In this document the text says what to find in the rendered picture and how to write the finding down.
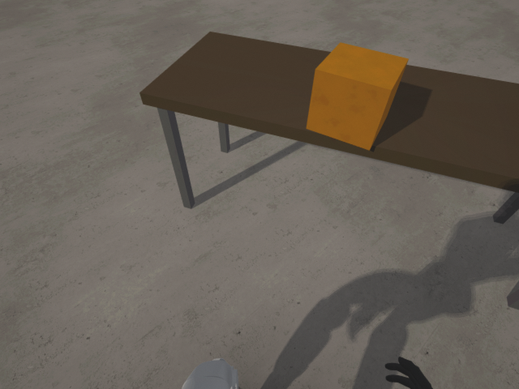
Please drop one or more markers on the carton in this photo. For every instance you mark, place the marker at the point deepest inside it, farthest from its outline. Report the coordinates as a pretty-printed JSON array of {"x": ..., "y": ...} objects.
[{"x": 352, "y": 92}]

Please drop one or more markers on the table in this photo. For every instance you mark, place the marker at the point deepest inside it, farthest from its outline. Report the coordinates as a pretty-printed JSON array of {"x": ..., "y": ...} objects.
[{"x": 456, "y": 125}]

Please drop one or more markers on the right robot hand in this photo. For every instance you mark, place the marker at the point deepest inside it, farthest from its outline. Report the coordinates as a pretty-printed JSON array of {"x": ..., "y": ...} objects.
[{"x": 416, "y": 378}]

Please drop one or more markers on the left robot thigh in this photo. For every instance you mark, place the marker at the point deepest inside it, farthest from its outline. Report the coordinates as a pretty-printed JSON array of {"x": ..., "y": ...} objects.
[{"x": 216, "y": 374}]

